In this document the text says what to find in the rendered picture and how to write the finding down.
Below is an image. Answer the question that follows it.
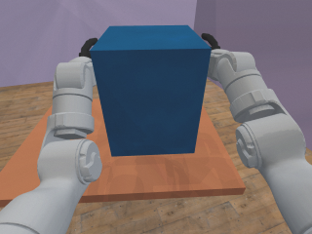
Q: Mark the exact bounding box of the robot right hand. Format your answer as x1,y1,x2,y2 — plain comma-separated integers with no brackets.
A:
201,33,220,51

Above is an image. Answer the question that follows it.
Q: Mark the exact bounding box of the robot left hand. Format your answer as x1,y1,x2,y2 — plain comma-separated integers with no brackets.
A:
79,38,98,59

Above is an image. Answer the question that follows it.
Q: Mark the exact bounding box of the carton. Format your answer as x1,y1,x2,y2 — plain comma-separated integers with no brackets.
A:
90,25,212,157

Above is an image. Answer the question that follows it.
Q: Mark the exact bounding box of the left robot forearm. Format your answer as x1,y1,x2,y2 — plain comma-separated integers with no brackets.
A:
37,57,97,178

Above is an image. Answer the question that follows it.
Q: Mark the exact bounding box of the right robot forearm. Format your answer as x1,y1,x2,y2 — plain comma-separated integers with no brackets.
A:
207,49,306,155

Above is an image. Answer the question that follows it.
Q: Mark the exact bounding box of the table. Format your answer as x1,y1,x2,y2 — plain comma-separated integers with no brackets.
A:
0,98,247,208

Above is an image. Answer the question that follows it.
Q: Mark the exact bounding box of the left robot upper arm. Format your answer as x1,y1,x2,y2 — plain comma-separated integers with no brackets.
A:
0,138,102,234

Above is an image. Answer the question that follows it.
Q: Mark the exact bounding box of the right robot upper arm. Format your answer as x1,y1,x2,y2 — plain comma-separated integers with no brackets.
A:
235,113,312,234

